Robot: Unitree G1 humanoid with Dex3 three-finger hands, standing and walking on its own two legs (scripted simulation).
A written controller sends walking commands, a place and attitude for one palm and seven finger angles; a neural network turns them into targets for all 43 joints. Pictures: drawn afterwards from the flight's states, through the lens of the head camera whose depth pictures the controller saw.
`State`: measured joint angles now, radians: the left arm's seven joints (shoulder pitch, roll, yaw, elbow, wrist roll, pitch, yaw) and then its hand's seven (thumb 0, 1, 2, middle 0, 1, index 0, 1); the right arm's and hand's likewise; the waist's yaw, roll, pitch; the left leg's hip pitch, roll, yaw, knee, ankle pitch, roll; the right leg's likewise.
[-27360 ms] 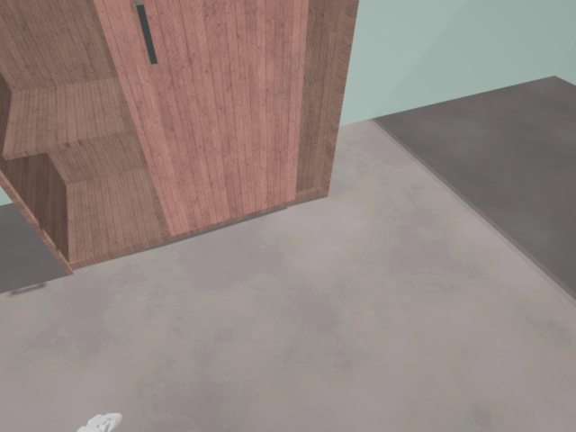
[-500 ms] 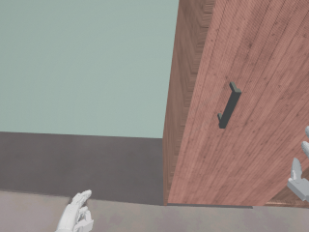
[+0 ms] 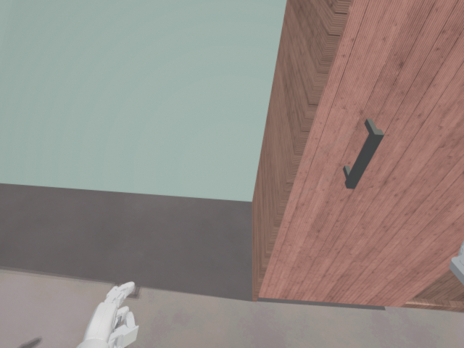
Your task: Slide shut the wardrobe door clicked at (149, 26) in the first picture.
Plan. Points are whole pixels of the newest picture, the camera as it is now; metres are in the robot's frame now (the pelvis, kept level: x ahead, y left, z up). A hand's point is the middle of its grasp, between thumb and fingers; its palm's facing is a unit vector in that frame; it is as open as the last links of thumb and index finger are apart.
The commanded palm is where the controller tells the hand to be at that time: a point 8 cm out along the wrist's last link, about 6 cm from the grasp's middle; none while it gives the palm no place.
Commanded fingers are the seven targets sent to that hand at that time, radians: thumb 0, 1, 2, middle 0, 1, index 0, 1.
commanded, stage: step back with the hand held close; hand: right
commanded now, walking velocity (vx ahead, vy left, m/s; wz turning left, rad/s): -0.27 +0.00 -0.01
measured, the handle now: (359, 155) +0.46 -0.26 +0.11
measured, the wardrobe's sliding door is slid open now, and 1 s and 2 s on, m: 0.00 0.00 0.00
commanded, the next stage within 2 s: stop stepping back and stand still in 0.98 s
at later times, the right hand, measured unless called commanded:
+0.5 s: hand out of the picture +0.15 -0.31 +0.15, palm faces +0.41 +0.78 -0.47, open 7.4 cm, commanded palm +0.09 -0.35 +0.17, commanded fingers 0.00 -0.90 -0.90 0.20 0.30 0.20 0.30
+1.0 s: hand out of the picture +0.08 -0.34 +0.15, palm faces +0.33 +0.86 -0.38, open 7.4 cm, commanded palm -0.01 -0.38 +0.17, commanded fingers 0.00 -0.90 -0.90 0.20 0.30 0.20 0.30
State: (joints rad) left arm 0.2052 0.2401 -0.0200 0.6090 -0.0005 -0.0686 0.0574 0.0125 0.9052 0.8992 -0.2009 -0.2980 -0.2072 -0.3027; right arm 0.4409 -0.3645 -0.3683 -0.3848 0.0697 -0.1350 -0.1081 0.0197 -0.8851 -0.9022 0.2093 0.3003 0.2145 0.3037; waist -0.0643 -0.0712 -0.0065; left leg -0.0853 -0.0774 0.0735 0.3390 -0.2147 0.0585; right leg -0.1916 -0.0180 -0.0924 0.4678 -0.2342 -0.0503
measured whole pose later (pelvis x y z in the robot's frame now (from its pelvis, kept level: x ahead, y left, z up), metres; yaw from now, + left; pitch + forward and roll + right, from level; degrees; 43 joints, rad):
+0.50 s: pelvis -0.05 -0.05 -0.01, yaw +1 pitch +0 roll +2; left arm 0.23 0.24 0.00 0.53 -0.01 -0.02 0.08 0.01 0.91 0.90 -0.20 -0.30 -0.21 -0.30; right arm 0.53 -0.42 -0.43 -0.47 0.03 -0.20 -0.13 0.02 -0.88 -0.90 0.21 0.30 0.22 0.30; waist -0.01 -0.02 0.00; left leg -0.31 -0.02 0.03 0.54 -0.22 0.00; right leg -0.37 0.02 -0.14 0.57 -0.23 -0.12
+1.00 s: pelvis -0.17 -0.09 -0.02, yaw +2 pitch +2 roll +5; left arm 0.07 0.18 -0.01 0.58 0.01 -0.11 0.04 0.01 0.90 0.90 -0.20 -0.30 -0.21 -0.30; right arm 0.37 -0.44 -0.38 -0.52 0.05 -0.24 -0.11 0.02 -0.89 -0.90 0.21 0.30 0.21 0.30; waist -0.05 0.00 0.09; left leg -0.20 -0.07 -0.04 0.60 -0.46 -0.01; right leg -0.48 0.02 -0.18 0.34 0.09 -0.17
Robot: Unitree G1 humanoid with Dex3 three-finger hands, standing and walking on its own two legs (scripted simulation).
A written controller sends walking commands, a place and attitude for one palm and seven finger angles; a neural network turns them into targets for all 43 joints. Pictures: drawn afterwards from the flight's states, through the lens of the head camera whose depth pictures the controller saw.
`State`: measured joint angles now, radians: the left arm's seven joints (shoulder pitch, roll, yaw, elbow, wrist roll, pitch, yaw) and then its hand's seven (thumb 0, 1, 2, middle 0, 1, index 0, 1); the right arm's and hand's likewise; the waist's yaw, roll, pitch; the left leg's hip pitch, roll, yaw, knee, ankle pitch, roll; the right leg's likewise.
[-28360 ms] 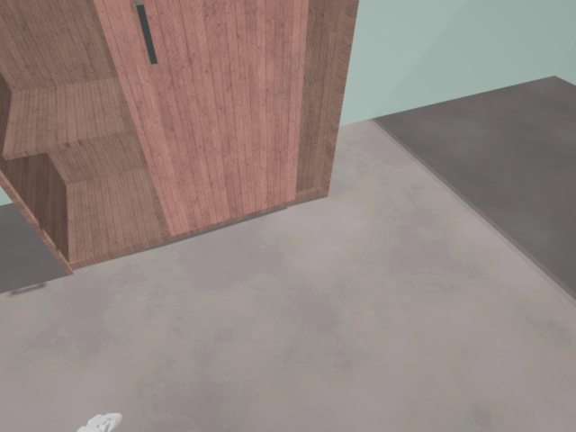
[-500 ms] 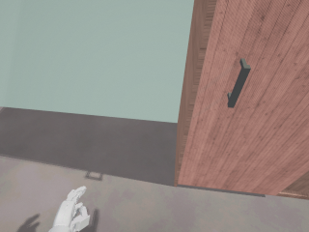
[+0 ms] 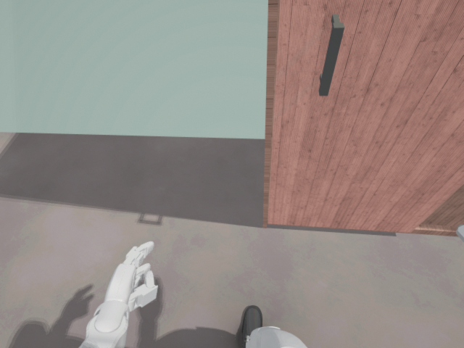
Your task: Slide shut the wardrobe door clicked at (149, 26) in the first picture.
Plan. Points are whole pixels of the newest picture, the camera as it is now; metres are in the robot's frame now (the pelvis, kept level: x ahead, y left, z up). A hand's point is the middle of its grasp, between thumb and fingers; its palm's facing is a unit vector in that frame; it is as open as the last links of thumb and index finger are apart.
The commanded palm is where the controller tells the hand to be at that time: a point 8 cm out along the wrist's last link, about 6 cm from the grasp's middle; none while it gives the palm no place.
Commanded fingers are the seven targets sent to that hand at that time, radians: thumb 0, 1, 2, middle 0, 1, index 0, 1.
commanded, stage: stop stepping back and stand still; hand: right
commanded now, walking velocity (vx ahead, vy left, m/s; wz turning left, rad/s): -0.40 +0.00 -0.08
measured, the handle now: (329, 57) +0.62 -0.19 +0.13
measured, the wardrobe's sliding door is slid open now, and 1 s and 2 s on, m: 0.00 0.00 0.00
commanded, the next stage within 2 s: let the arm hang, fingers relaxed in 1.58 s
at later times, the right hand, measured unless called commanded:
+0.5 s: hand out of the picture +0.05 -0.28 +0.21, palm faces +0.30 +0.90 -0.31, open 7.5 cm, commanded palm +0.00 -0.35 +0.19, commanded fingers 0.00 -0.90 -0.90 0.20 0.30 0.20 0.30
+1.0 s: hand out of the picture +0.03 -0.34 +0.19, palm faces +0.47 +0.80 -0.36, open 7.4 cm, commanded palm -0.03 -0.39 +0.19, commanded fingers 0.00 -0.90 -0.90 0.20 0.30 0.20 0.30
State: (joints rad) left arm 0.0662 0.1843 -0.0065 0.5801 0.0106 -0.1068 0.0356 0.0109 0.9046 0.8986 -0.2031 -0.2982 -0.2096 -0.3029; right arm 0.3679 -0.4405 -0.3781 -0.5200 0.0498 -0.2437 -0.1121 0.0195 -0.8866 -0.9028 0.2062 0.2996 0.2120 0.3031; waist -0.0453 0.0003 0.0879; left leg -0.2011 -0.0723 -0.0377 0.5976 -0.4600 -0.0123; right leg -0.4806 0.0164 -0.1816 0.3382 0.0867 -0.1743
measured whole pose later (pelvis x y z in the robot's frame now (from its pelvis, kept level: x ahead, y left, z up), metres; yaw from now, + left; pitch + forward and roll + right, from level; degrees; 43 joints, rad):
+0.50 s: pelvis -0.15 -0.06 +0.03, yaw +2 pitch -3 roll +4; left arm 0.33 0.07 -0.04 0.64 0.02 -0.11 0.00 0.01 0.90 0.90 -0.20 -0.30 -0.21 -0.30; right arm 0.56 -0.44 -0.38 -0.69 0.03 -0.17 -0.13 0.02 -0.89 -0.90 0.20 0.30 0.20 0.30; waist 0.06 0.10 -0.04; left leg -0.46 -0.08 0.08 1.04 -0.37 0.01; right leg -0.28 -0.06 0.03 0.44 -0.20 0.02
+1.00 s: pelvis -0.17 -0.09 +0.00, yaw +0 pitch -2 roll -1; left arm 0.23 0.21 0.04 0.64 0.01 -0.13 0.11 0.01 0.91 0.90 -0.20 -0.30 -0.20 -0.30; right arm 0.43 -0.42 -0.41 -0.56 0.02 -0.19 -0.17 0.02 -0.88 -0.90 0.21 0.30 0.21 0.30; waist -0.02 0.10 0.04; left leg -0.25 0.04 0.06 0.81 -0.52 0.01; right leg -0.32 -0.09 -0.12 0.64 -0.27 0.02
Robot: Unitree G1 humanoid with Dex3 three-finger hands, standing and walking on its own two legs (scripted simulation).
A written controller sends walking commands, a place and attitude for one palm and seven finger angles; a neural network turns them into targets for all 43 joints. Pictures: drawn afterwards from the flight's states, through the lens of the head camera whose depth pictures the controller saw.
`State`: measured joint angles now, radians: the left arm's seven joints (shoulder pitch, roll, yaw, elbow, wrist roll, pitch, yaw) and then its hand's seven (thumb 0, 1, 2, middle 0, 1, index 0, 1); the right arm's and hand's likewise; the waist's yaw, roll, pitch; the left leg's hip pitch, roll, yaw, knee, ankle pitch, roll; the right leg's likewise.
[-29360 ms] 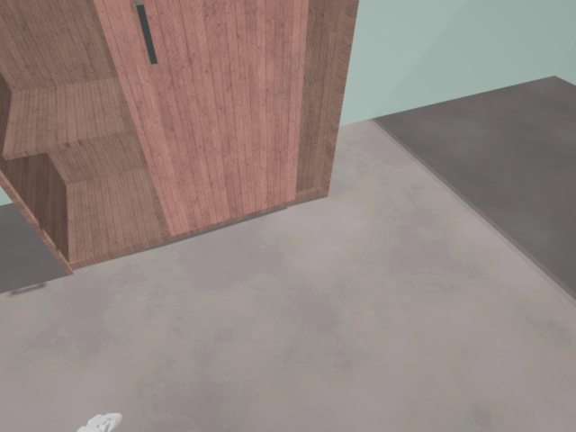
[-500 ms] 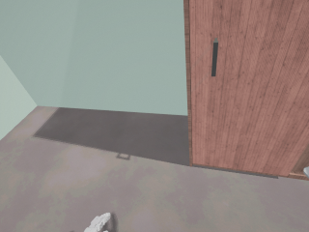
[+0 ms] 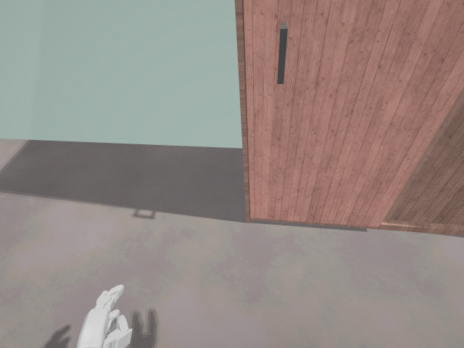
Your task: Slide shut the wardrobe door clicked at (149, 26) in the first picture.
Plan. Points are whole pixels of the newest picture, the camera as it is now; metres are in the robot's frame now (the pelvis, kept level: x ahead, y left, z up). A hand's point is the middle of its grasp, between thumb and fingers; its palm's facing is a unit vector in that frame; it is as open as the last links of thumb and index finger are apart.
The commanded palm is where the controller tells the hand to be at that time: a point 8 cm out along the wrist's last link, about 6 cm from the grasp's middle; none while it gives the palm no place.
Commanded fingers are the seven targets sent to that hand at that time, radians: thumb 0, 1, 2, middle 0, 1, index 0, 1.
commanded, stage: stop stepping back and stand still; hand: right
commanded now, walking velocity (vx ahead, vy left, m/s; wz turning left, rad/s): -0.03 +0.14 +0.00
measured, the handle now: (282, 53) +0.79 -0.11 +0.14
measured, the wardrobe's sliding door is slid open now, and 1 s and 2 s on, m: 0.00 0.00 0.00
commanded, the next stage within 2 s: let the arm hang, fingers relaxed in 0.58 s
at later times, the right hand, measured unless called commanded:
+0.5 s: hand (459, 201) +0.26 -0.27 +0.19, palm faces +0.45 +0.78 -0.43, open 7.4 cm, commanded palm +0.19 -0.31 +0.20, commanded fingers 0.00 -0.90 -0.90 0.20 0.30 0.20 0.30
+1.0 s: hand out of the picture +0.07 -0.19 -0.15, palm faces +0.02 +0.99 -0.17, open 7.2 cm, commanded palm none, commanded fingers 0.00 -0.90 -0.90 0.20 0.30 0.20 0.30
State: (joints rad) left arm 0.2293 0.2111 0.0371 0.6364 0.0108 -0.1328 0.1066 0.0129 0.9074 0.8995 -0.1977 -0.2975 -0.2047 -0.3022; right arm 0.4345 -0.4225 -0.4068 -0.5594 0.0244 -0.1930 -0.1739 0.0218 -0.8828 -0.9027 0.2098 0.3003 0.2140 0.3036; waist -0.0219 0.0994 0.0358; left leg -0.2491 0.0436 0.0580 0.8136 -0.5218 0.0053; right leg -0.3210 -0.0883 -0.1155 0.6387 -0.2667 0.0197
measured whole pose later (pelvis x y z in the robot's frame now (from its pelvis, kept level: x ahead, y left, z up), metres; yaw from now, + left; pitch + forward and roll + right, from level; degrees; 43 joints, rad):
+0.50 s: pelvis +0.05 -0.01 +0.01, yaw +0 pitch +0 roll +0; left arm 0.22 0.20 0.01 0.62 0.01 -0.13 0.06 0.01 0.91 0.90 -0.20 -0.30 -0.21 -0.30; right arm 0.47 -0.40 -0.41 -0.52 0.01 -0.20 -0.16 0.02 -0.88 -0.90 0.21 0.30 0.22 0.30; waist -0.01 0.04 0.04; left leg -0.20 0.02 0.06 0.57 -0.36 0.01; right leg -0.25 -0.02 -0.10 0.56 -0.30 -0.02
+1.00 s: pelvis +0.00 -0.01 +0.01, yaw -2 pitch -1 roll +0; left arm 0.23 0.24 -0.02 0.88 0.03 0.04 -0.02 0.01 0.91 0.90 -0.20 -0.30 -0.20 -0.30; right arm 0.29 -0.19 0.01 0.81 -0.01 0.05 -0.01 0.00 -0.95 -0.90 0.20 0.30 0.21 0.30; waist 0.03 0.03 0.03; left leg -0.26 0.03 0.10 0.59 -0.31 0.01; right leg -0.33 -0.01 -0.06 0.58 -0.24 -0.02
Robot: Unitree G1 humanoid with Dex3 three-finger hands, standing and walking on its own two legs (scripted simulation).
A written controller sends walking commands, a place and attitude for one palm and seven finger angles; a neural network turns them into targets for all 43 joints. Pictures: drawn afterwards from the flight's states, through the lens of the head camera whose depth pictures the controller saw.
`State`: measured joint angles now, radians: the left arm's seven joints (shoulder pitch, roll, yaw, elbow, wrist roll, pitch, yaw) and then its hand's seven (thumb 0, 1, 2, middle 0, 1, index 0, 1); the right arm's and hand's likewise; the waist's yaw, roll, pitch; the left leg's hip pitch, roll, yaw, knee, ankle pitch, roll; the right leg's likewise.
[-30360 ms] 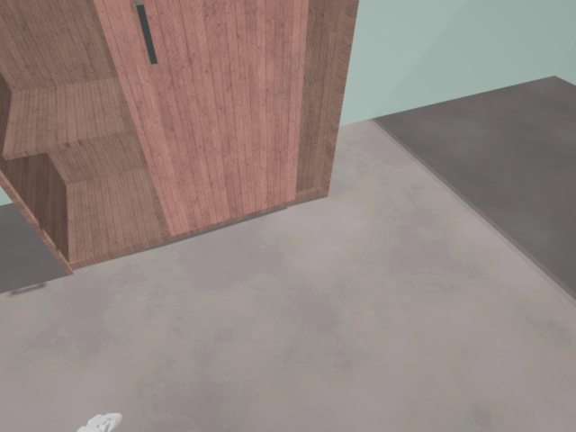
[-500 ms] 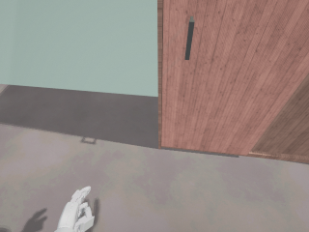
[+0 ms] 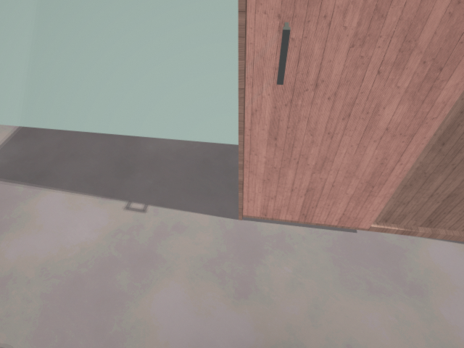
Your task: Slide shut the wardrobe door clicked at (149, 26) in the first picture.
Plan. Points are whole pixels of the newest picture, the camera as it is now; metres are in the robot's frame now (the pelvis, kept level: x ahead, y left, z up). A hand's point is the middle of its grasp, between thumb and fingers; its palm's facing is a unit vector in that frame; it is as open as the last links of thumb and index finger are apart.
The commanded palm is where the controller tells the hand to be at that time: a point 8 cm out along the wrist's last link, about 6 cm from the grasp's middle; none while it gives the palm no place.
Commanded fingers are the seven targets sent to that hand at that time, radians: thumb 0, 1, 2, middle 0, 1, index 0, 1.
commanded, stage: let the arm hang, fingers relaxed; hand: right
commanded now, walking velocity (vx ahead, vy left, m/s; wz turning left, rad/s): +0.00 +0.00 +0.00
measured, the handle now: (283, 54) +0.79 -0.07 +0.13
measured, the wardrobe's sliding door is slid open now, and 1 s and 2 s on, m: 0.00 0.00 0.00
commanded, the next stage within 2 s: look to check the result in 0.78 s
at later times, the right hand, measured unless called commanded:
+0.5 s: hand out of the picture +0.03 -0.23 -0.16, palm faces -0.02 +0.97 -0.26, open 7.4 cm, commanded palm none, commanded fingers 0.00 -0.90 -0.90 0.20 0.30 0.20 0.30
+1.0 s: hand out of the picture +0.08 -0.25 -0.15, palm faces -0.04 +0.95 -0.30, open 7.4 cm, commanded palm none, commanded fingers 0.00 -0.90 -0.90 0.20 0.30 0.20 0.30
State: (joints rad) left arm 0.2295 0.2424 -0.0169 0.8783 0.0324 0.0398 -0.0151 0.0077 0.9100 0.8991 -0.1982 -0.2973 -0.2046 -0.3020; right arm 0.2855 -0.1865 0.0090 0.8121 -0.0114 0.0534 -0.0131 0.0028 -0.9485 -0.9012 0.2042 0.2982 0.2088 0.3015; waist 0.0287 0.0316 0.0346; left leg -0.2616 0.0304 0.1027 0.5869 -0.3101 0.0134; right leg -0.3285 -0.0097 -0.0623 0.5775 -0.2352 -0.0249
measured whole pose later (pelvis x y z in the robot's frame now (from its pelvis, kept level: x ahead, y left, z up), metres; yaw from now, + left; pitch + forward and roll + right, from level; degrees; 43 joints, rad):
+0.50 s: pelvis +0.00 -0.03 +0.01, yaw +1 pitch -1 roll +1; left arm 0.25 0.19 0.01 1.10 0.03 0.02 0.01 0.00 0.91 0.90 -0.20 -0.30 -0.21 -0.30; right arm 0.23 -0.22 -0.02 1.11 -0.02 0.00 -0.01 0.01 -0.91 -0.90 0.20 0.30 0.20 0.30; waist 0.01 -0.03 0.03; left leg -0.19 0.04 0.07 0.43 -0.21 -0.02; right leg -0.26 0.01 -0.09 0.44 -0.16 -0.06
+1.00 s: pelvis +0.02 -0.02 +0.02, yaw +1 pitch -1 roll +0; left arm 0.11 0.31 0.01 1.12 0.02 -0.01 0.00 0.00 0.91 0.90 -0.20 -0.30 -0.21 -0.30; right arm 0.15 -0.30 -0.02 1.14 -0.02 -0.02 0.00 0.01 -0.90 -0.90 0.20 0.30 0.21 0.30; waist 0.00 -0.01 0.05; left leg -0.11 0.04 0.07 0.33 -0.20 -0.02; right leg -0.17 0.02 -0.09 0.34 -0.15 -0.05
